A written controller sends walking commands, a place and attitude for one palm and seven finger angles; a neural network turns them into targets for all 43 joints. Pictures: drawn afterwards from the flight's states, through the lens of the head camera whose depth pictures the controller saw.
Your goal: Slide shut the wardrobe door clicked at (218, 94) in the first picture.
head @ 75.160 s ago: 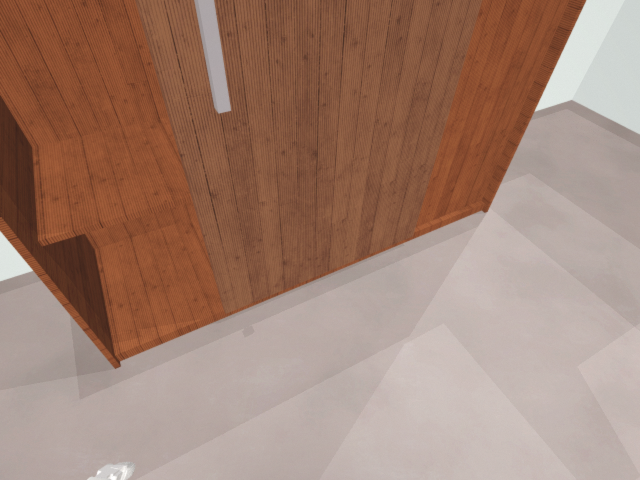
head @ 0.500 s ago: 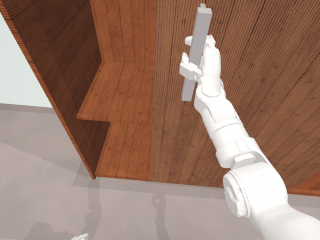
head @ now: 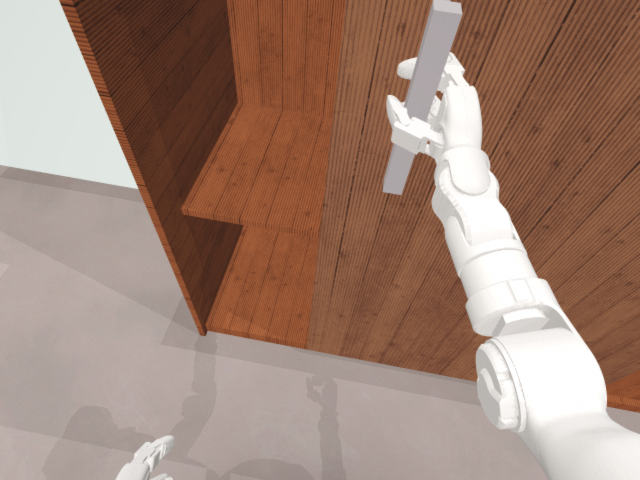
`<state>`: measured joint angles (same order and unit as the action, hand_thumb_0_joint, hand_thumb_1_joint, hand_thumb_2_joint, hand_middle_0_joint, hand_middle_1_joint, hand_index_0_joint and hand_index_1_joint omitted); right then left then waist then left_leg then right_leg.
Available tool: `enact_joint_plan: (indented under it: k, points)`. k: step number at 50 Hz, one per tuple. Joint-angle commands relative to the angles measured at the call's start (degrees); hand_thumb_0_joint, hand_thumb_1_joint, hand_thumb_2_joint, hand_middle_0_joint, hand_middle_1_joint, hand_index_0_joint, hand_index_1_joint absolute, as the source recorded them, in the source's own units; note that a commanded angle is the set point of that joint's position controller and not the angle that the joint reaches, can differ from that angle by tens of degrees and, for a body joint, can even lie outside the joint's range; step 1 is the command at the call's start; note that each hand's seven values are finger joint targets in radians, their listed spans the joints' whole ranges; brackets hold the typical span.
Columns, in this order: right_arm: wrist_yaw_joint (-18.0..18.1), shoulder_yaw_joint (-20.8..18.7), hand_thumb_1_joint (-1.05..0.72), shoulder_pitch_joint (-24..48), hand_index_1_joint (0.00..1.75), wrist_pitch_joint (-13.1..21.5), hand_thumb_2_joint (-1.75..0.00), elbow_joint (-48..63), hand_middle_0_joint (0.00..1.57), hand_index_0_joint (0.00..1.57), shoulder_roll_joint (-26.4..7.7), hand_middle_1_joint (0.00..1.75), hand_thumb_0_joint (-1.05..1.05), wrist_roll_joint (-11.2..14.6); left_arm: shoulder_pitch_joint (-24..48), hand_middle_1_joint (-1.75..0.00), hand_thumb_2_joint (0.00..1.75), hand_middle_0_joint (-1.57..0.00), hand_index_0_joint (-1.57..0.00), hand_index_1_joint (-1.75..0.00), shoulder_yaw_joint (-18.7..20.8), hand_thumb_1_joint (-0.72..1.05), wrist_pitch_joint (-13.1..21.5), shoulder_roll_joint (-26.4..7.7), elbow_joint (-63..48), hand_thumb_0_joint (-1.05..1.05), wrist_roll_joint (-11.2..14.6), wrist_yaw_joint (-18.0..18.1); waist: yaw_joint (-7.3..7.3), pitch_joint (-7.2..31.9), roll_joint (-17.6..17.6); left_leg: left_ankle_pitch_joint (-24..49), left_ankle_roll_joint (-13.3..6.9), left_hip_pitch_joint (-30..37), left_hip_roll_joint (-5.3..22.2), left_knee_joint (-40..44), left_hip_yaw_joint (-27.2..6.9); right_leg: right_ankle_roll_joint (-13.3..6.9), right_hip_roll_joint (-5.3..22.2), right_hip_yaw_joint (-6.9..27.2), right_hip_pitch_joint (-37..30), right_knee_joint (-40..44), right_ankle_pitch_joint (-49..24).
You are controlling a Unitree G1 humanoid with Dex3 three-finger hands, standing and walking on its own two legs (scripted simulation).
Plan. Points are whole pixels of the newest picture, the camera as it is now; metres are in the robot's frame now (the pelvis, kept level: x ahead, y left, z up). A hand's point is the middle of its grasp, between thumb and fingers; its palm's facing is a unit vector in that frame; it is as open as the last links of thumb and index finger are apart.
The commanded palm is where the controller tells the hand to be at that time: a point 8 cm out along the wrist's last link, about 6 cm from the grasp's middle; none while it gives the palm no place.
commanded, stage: step sideways, sliding the door along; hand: right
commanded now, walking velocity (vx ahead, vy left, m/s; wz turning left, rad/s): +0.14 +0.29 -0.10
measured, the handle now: (414, 105) +0.52 -0.05 +0.20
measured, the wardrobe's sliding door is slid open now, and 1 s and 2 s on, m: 0.33 0.27 0.00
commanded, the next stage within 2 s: none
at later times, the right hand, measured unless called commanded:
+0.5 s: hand (388, 124) +0.47 -0.02 +0.20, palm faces +0.09 +0.99 -0.12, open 6.8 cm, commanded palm +0.46 +0.00 +0.21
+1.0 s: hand (337, 115) +0.48 +0.05 +0.20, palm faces +0.23 +0.97 -0.12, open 6.6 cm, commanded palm +0.46 +0.08 +0.20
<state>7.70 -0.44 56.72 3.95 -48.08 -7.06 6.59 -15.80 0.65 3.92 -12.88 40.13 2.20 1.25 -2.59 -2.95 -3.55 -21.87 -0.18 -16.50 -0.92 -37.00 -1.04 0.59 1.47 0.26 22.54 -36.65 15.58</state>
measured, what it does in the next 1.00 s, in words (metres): steps to the left: left foot, then right foot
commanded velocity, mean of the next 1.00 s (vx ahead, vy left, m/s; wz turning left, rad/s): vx -0.01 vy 0.20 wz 0.11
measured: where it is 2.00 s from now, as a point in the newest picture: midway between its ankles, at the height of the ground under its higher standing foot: outside the picture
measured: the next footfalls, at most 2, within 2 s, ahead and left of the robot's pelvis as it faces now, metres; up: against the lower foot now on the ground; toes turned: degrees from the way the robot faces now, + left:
left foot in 0.36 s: +0.07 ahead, +0.17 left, +0.00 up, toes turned -5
right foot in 0.58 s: +0.04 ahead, -0.02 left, +0.00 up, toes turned -17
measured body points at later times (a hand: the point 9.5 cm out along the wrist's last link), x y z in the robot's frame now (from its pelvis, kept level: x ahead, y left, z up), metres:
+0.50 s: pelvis +0.02 +0.11 +0.00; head +0.11 +0.11 +0.44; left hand +0.19 +0.31 -0.14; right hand +0.46 -0.07 +0.21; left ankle +0.03 +0.18 -0.72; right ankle +0.00 -0.05 -0.68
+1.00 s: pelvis +0.10 +0.22 +0.00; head +0.19 +0.22 +0.43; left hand +0.38 +0.34 -0.12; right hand +0.46 +0.00 +0.20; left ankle +0.21 +0.33 -0.72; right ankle +0.03 +0.04 -0.69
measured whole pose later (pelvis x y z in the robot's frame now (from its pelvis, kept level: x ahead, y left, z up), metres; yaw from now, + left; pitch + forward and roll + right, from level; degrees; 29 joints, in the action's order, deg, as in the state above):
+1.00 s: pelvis +0.10 +0.22 +0.00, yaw -15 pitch -6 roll +0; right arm 7.3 5.6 40.4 3.7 -11.4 -5.6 4.5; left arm 0.5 2.7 0.0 -11.1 36.1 3.2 0.9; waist 6.1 -17.9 -5.7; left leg -13.0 1.2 -16.7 4.0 -35.9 4.9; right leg 1.2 7.5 3.1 14.2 -49.9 28.0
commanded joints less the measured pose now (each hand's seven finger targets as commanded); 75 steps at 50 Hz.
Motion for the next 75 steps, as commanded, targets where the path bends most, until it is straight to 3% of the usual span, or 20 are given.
enact_joint_plan:
  k: [1,6,9,13,18,21,24,28,30,34,42,46,51,54,56,61,64,68,71,75]
  points:
    - [-3.85,1.11,-0.90,32.04,1.40,6.41,-0.90,17.57,0.45,0.45,-4.92,1.40,0.00,-1.27,2.22,-0.30,0.90,-0.20,-0.20,-0.30,2.04,0.90,0.44,-6.62,-7.05,0.00,0.12,1.20,-0.99,19.02,0.91,2.64,-0.19,-1.88,-1.11,5.08,2.35,-8.44,10.82,12.66,-18.84,5.67,-13.16]
    - [-4.66,-0.30,-0.90,31.56,1.40,5.58,-0.90,19.12,0.45,0.45,-6.70,1.40,0.00,-1.84,1.97,-0.30,0.90,-0.20,-0.20,-0.30,2.25,0.90,-1.21,-6.29,-6.82,0.00,0.43,1.53,-1.16,18.92,14.92,18.37,-2.04,6.78,3.00,15.10,0.04,-3.95,3.34,-0.40,-14.99,-6.04,-18.39]
    - [-5.30,2.98,-0.90,32.67,1.40,5.79,-0.90,22.44,0.45,0.45,-2.18,1.40,0.00,-1.63,4.14,-0.30,0.90,-0.20,-0.20,-0.30,2.13,0.90,-1.32,-5.46,-6.73,0.00,0.44,1.63,-1.92,18.77,10.42,25.58,-2.48,4.78,4.04,9.62,1.02,-4.27,3.26,0.26,-19.30,-4.56,-20.02]
    - [-7.37,11.63,-0.90,34.17,1.40,6.80,-0.90,29.13,0.45,0.45,6.43,1.40,0.00,-0.05,3.95,-0.30,0.90,-0.20,-0.20,-0.30,2.10,0.90,-0.15,-4.86,-6.92,0.00,-0.25,0.16,-2.55,19.60,-9.62,-9.62,-1.12,-21.00,0.80,-21.01,-6.17,-15.69,23.87,31.00,-40.36,8.53,-36.19]
    - [-7.12,12.86,-0.90,33.93,1.40,7.08,-0.90,34.20,0.45,0.45,6.41,1.40,0.00,-1.52,8.29,-0.30,0.90,-0.20,-0.20,-0.30,2.51,0.90,-0.59,-5.62,-9.22,0.00,1.42,-0.76,-0.49,22.28,-0.34,13.24,-2.19,12.97,1.24,13.93,-0.24,-4.74,10.00,4.64,-17.75,-4.73,-26.14]
    - [-6.81,12.94,-0.90,35.85,1.40,5.31,-0.90,30.39,0.45,0.45,5.08,1.40,0.00,-3.29,11.71,-0.30,0.90,-0.20,-0.20,-0.30,3.07,0.90,-0.93,-3.69,-9.02,0.00,1.97,0.53,0.53,17.21,23.79,22.61,-7.77,17.35,11.64,19.46,-11.46,-1.18,-1.68,-0.79,-1.17,-19.96,9.18]
    - [-6.21,17.95,-0.90,37.67,1.40,7.57,-0.90,33.99,0.45,0.45,11.28,1.40,0.00,-2.52,12.22,-0.30,0.90,-0.20,-0.20,-0.30,2.61,0.90,0.39,-2.70,-6.60,0.00,1.13,0.92,-0.16,15.05,13.91,38.76,-10.50,21.01,13.48,13.03,-11.58,-1.93,1.34,2.02,1.19,-18.61,11.99]
    - [-4.78,19.27,-0.90,34.66,1.40,10.01,-0.90,39.34,0.45,0.45,11.22,1.40,0.00,-2.44,11.90,-0.30,0.90,-0.20,-0.20,-0.30,3.49,0.90,-0.55,-3.64,-6.71,0.00,0.49,0.95,-1.93,22.44,7.38,52.88,-4.45,16.66,8.62,-7.93,1.48,-2.07,5.44,-2.36,-22.79,18.21,-23.06]
    - [-6.34,21.63,-0.90,32.19,1.40,9.96,-0.90,40.82,0.45,0.45,14.19,1.40,0.00,-1.15,9.73,-0.30,0.90,-0.20,-0.20,-0.30,5.56,0.90,-0.68,-6.20,-8.82,0.00,0.49,-1.18,-1.22,27.63,-6.58,-2.96,-0.64,-15.82,2.33,-25.76,-3.42,-12.91,25.30,17.70,-50.99,5.50,-67.27]
    - [-7.23,20.74,-0.90,30.38,1.40,8.73,-0.90,46.49,0.45,0.45,12.78,1.40,0.00,-2.90,11.74,-0.30,0.90,-0.20,-0.20,-0.30,5.62,0.90,-1.49,-6.00,-11.19,0.00,0.08,-3.25,-1.44,23.77,-0.50,-5.57,-1.44,-23.17,4.67,-23.03,-5.21,-11.56,24.91,10.14,-49.01,2.53,-48.97]
    - [-7.69,21.64,-0.90,23.51,1.40,7.59,-0.90,51.58,0.45,0.45,11.98,1.40,0.00,-3.71,15.62,-0.30,0.90,-0.20,-0.20,-0.30,3.77,0.90,-1.63,-4.48,-14.41,0.00,1.56,-2.29,0.04,18.71,-8.41,19.29,0.00,7.46,0.72,5.03,7.70,-3.01,14.79,-6.98,-28.53,-5.99,-39.58]
    - [-6.24,17.57,-0.90,17.31,1.40,6.41,-0.90,54.18,0.45,0.45,6.22,1.40,0.00,-4.69,14.98,-0.30,0.90,-0.20,-0.20,-0.30,4.97,0.90,-1.21,-1.70,-12.37,0.00,0.92,-0.10,1.02,20.70,26.73,75.59,-7.22,25.50,15.42,9.38,-13.67,1.75,0.15,-2.67,-5.72,-20.93,14.25]
    - [-5.02,25.28,-0.90,13.90,1.40,8.03,-0.90,65.28,0.45,0.45,13.86,1.40,0.00,-3.77,18.24,-0.30,0.90,-0.20,-0.20,-0.30,3.49,0.90,0.48,-1.58,-10.15,0.00,-0.15,0.24,-0.15,23.53,12.89,54.46,-3.43,16.23,11.71,-0.08,-4.41,-1.02,3.83,-3.59,-17.47,10.58,-7.18]
    - [-6.18,28.88,-0.90,10.86,1.40,8.73,-0.90,66.00,0.45,0.45,17.77,1.40,0.00,-2.51,17.16,-0.30,0.90,-0.20,-0.20,-0.30,4.58,0.90,1.09,-4.09,-13.81,0.00,0.49,-2.02,1.42,27.75,-4.20,3.18,-0.41,0.24,3.89,-14.57,1.08,-9.27,20.81,5.74,-31.12,9.64,-44.76]
    - [-6.80,30.13,-0.90,13.70,1.40,9.21,-0.90,69.65,0.45,0.45,18.25,1.40,0.00,-3.30,17.03,-0.30,0.90,-0.20,-0.20,-0.30,3.76,0.90,2.05,-3.94,-14.46,0.00,0.27,-2.95,0.35,23.37,-8.23,-2.51,-0.77,-2.44,4.15,-13.18,0.63,-9.99,20.34,0.76,-30.92,6.93,-48.88]
    - [-6.60,27.84,-0.90,9.90,1.40,8.60,-0.90,66.08,0.45,0.45,15.38,1.40,0.00,-5.14,16.14,-0.30,0.90,-0.20,-0.20,-0.30,3.23,0.90,1.51,-3.38,-14.81,0.00,1.64,-3.52,1.25,21.86,5.68,39.59,-0.66,11.27,4.24,10.61,1.44,-2.88,11.75,-5.69,-26.40,-11.91,-37.13]
    - [-5.33,25.08,-0.90,4.74,1.40,8.27,-0.90,64.83,0.45,0.45,12.57,1.40,0.00,-5.07,17.16,-0.30,0.90,-0.20,-0.20,-0.30,4.45,0.90,0.29,-2.33,-14.65,0.00,1.41,-2.02,1.46,20.93,26.13,82.96,-7.51,26.41,15.82,5.25,-16.89,0.60,3.25,-1.11,-2.78,-13.87,10.98]
    - [-4.89,28.36,-0.90,6.29,1.40,10.65,-0.90,70.87,0.45,0.45,14.86,1.40,0.00,-4.70,19.41,-0.30,0.90,-0.20,-0.20,-0.30,3.41,0.90,0.46,-1.19,-12.21,0.00,0.41,-1.57,-0.02,24.20,11.48,68.53,-5.04,19.60,12.10,-2.80,-8.07,-0.49,7.17,-3.91,-14.01,10.84,-9.98]
    - [-6.39,28.10,-0.90,5.98,1.40,11.89,-0.90,67.21,0.45,0.45,15.72,1.40,0.00,-3.87,17.43,-0.30,0.90,-0.20,-0.20,-0.30,5.21,0.90,0.15,-4.02,-13.42,0.00,-0.30,-3.94,0.33,28.14,-4.14,-0.37,-0.83,-5.84,3.17,-16.22,-2.65,-9.96,25.66,6.50,-37.63,6.74,-60.01]
    - [-6.03,23.98,-0.90,10.98,1.40,9.83,-0.90,63.70,0.45,0.45,13.40,1.40,0.00,-5.52,18.42,-0.30,0.90,-0.20,-0.20,-0.30,4.69,0.90,-1.70,-3.55,-14.36,0.00,-0.40,-4.24,0.40,21.52,-5.36,-2.70,-0.97,-3.48,4.02,-12.73,-0.83,-8.26,26.54,-1.27,-29.82,4.53,-52.00]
